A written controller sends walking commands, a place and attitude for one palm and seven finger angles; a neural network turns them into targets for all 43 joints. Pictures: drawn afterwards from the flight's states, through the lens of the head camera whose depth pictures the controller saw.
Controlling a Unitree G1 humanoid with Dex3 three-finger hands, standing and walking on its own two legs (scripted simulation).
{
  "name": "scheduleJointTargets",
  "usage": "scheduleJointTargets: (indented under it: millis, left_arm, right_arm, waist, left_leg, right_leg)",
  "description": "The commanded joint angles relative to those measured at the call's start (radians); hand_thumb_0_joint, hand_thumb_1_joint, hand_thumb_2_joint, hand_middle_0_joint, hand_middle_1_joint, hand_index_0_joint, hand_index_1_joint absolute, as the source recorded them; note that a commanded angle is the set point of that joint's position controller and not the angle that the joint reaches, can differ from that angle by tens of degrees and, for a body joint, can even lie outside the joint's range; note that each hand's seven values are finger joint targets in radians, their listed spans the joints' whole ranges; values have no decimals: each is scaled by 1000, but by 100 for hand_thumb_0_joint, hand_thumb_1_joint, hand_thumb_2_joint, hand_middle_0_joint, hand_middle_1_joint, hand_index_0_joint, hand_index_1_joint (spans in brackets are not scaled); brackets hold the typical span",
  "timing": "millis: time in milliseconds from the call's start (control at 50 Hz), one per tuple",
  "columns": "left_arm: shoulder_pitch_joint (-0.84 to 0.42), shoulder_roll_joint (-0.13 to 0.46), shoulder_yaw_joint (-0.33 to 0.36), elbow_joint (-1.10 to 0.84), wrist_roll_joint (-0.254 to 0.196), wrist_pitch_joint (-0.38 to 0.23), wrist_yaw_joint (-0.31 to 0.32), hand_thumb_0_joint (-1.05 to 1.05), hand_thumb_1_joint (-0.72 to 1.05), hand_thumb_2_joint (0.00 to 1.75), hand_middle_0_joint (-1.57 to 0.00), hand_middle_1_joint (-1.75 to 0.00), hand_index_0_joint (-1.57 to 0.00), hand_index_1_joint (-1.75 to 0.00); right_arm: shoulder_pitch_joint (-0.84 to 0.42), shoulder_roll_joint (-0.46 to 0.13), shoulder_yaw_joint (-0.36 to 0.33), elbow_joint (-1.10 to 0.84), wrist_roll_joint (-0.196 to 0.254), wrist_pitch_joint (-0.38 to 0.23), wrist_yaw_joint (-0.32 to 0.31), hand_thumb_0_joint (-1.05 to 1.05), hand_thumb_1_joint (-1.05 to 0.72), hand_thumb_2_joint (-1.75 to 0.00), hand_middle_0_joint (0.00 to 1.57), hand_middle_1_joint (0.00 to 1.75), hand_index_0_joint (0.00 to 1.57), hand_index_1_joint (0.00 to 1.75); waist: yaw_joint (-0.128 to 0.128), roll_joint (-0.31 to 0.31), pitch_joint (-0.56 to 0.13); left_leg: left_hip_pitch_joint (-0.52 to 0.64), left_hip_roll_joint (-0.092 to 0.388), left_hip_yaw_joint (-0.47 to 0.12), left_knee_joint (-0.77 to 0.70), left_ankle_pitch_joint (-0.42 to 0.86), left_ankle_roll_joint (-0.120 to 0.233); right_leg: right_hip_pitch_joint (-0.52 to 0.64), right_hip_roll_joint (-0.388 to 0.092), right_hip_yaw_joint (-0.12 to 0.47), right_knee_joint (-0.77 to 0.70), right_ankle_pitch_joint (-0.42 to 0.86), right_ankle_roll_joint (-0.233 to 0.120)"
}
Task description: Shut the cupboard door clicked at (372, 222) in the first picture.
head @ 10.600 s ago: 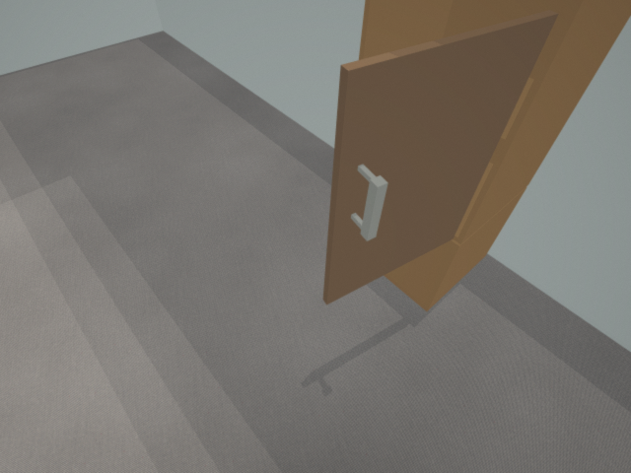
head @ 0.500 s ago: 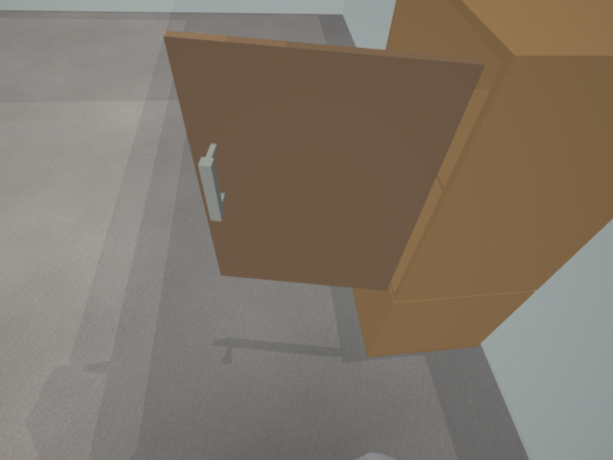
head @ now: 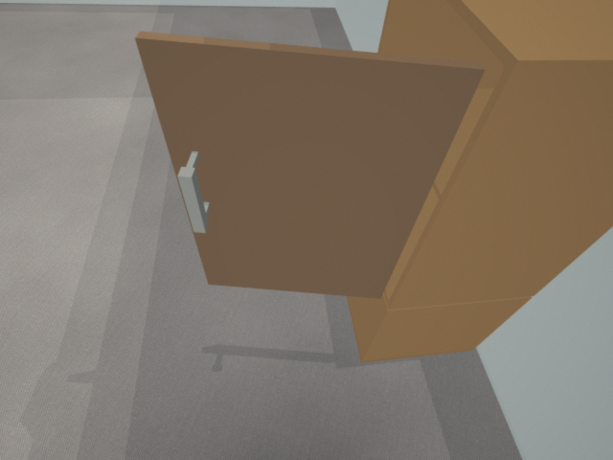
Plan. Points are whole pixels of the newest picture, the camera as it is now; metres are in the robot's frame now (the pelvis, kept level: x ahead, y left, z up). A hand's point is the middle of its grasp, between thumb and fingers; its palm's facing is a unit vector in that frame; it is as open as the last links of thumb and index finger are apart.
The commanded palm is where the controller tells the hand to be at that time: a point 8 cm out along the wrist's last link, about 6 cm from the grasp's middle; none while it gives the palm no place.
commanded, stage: come to a stop and stand still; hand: left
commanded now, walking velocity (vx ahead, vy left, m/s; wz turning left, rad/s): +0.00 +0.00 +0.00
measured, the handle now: (197, 193) +0.50 +0.21 +0.02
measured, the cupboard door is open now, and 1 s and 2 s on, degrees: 79 79 79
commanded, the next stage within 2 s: look again from close up in 1.42 s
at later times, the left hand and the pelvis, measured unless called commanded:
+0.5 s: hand out of the picture -0.07 +0.20 -0.17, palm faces +0.04 -0.97 -0.23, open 7.4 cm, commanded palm none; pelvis -0.07 +0.02 +0.00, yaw +0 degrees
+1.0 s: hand out of the picture -0.09 +0.20 -0.20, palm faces +0.02 -0.99 -0.17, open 7.4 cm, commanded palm none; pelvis -0.14 +0.03 -0.02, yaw -1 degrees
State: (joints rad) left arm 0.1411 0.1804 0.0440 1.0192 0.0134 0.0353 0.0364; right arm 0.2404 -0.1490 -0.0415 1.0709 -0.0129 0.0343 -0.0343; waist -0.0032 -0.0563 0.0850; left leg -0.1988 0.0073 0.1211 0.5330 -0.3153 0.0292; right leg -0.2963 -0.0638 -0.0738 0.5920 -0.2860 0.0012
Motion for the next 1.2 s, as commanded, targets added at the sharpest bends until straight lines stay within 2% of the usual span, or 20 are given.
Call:
scheduleJointTargets:
  millis: [0, 40, 60, 80, 120, 180, 220, 260, 320, 720, 820, 860, 880, 900, 940, 980, 1020, 1120, 1140, 1180]
  left_arm:
    - [50, 57, 17, -49, 1, 10, 7, 0, 90, 90, -20, -30, -20, -30]
    - [70, 47, 15, -36, 1, 8, 2, 0, 90, 90, -20, -30, -20, -30]
    - [183, 91, -11, 9, -11, -25, 32, 0, 90, 90, -20, -30, -20, -30]
    - [240, 124, -2, 3, 4, -57, 23, 0, 90, 90, -20, -30, -20, -30]
    - [193, 159, 6, -28, 11, -84, 30, 0, 90, 90, -20, -30, -20, -30]
    - [115, 166, -3, -79, 16, -69, 31, 0, 90, 90, -20, -30, -20, -30]
    - [98, 141, -2, -103, -3, -56, 27, 0, 90, 90, -20, -30, -20, -30]
    - [137, 84, -16, -95, 7, -24, 24, 0, 90, 90, -20, -30, -20, -30]
    - [223, 80, -24, -72, 17, -22, 11, 0, 90, 90, -20, -30, -20, -30]
    - [294, 87, 2, -45, 11, -28, -5, 0, 90, 90, -20, -30, -20, -30]
    - [25, 142, 41, -116, 15, -15, 13, 0, 90, 90, -20, -30, -20, -30]
    - [-31, 117, 35, -131, 15, -19, 16, 0, 90, 90, -20, -30, -20, -30]
    - [21, 84, 25, -122, 11, -14, 13, 0, 90, 90, -20, -30, -20, -30]
    - [104, 22, 17, -118, -3, -6, 18, 0, 90, 90, -20, -30, -20, -30]
    - [223, 35, 28, -90, 2, 5, 14, 0, 90, 90, -20, -30, -20, -30]
    - [290, 44, 32, -52, 18, 21, 4, 0, 90, 90, -20, -30, -20, -30]
    - [308, 41, 23, -40, 17, 11, -9, 0, 90, 90, -20, -30, -20, -30]
    - [383, 9, 1, -30, -1, 4, -19, 0, 90, 90, -20, -30, -20, -30]
    - [417, 13, 1, -14, -4, 6, -12, 0, 90, 90, -20, -30, -20, -30]
    - [387, 94, 14, -29, 11, -10, 11, 0, 90, 90, -20, -30, -20, -30]
  right_arm:
    - [44, -130, -18, -49, -14, -23, -15, 0, -90, -90, 20, 30, 20, 30]
    - [3, -137, -16, -61, -17, -26, -15, 0, -90, -90, 20, 30, 20, 30]
    - [-84, -216, -32, -111, 11, -43, -1, 0, -90, -90, 20, 30, 20, 30]
    - [-107, -197, -18, -163, 7, -43, 9, 0, -90, -90, 20, 30, 20, 30]
    - [4, -62, -8, -180, 8, -44, 18, 0, -90, -90, 20, 30, 20, 30]
    - [47, -67, -18, -158, 9, -37, 23, 0, -90, -90, 20, 30, 20, 30]
    - [65, -172, -33, -165, 1, -49, 17, 0, -90, -90, 20, 30, 20, 30]
    - [-2, -156, -21, -179, -6, -43, 19, 0, -90, -90, 20, 30, 20, 30]
    - [-57, -158, -18, -206, -8, -33, 24, 0, -90, -90, 20, 30, 20, 30]
    - [86, -119, -19, -107, -10, -16, 20, 0, -90, -90, 20, 30, 20, 30]
    - [339, -77, -41, -23, -11, 11, 12, 0, -90, -90, 20, 30, 20, 30]
    - [406, -53, -32, -8, -6, -9, 17, 0, -90, -90, 20, 30, 20, 30]
    - [377, -61, -25, -23, -11, -20, 21, 0, -90, -90, 20, 30, 20, 30]
    - [313, -98, -23, -53, -24, -38, 14, 0, -90, -90, 20, 30, 20, 30]
    - [67, -122, -11, -120, -16, -37, 1, 0, -90, -90, 20, 30, 20, 30]
    - [-45, -122, -4, -149, -13, -45, 3, 0, -90, -90, 20, 30, 20, 30]
    - [-5, -130, -10, -133, -23, -54, 3, 0, -90, -90, 20, 30, 20, 30]
    - [173, -149, -29, -54, -33, -20, -6, 0, -90, -90, 20, 30, 20, 30]
    - [183, -139, -31, -39, -25, -8, 1, 0, -90, -90, 20, 30, 20, 30]
    - [172, -35, -19, -56, -2, -6, 5, 0, -90, -90, 20, 30, 20, 30]
  waist:
    - [9, 247, -38]
    - [25, 223, -39]
    - [55, 300, -130]
    - [88, 188, -141]
    - [21, -192, -192]
    - [-38, -25, -198]
    - [-35, 41, -187]
    - [2, 206, -19]
    - [30, 118, 95]
    - [-7, 10, -14]
    - [-148, -165, -65]
    - [-163, -80, 15]
    - [-135, 115, 87]
    - [-69, 381, 138]
    - [63, 307, 118]
    - [116, 279, 51]
    - [93, 126, -8]
    - [10, 140, -61]
    - [19, 88, -15]
    - [3, -198, 58]
  left_leg:
    - [-76, 287, -238, -244, 493, 147]
    - [-27, 266, -207, -209, 525, 145]
    - [86, 259, -163, 67, 871, 87]
    - [90, 170, -118, 210, 816, 45]
    - [-258, 8, -78, 313, -145, -36]
    - [-49, -24, -46, -17, 85, -42]
    - [62, 117, -181, -21, 361, 17]
    - [-117, 181, -283, -193, 102, 64]
    - [-275, 130, -276, -265, -273, 49]
    - [-133, 10, -191, -114, -215, -8]
    - [194, -41, -98, 418, -11, -33]
    - [147, 11, -142, 198, -61, -20]
    - [0, 48, -227, -70, -178, -4]
    - [-258, 191, -504, -373, -410, -2]
    - [-592, 242, -548, -488, -462, 88]
    - [-624, 224, -552, -460, -471, 109]
    - [-464, 205, -476, -418, -393, 110]
    - [-127, 144, -376, -384, -322, 42]
    - [-208, 98, -296, -319, -276, 1]
    - [-378, -78, -67, 150, -116, -61]
  right_leg:
    - [2, 19, 62, 253, -231, -6]
    - [-9, 18, 67, 217, -207, -8]
    - [-78, -42, 122, 76, -88, -28]
    - [23, -30, 64, -205, 253, -17]
    - [311, -249, 304, -70, 1160, -145]
    - [191, -124, 159, 12, 728, -100]
    - [19, -22, 102, -4, 216, -33]
    - [13, 30, 63, -6, -127, -9]
    - [30, 29, 88, -55, -85, -28]
    - [-156, 3, 213, -226, -351, -56]
    - [-530, -152, 282, -367, -384, -106]
    - [-515, -96, 226, -192, -330, -70]
    - [-465, 6, 167, 47, -344, -47]
    - [-336, 127, 85, 340, -235, -6]
    - [-93, 91, 152, 618, -79, -12]
    - [-70, 84, 156, 760, -28, -10]
    - [-72, 78, 104, 642, -77, -20]
    - [151, 142, -35, -193, -280, -61]
    - [261, 125, 2, -308, -177, -84]
    - [230, -182, 397, -492, -254, -191]
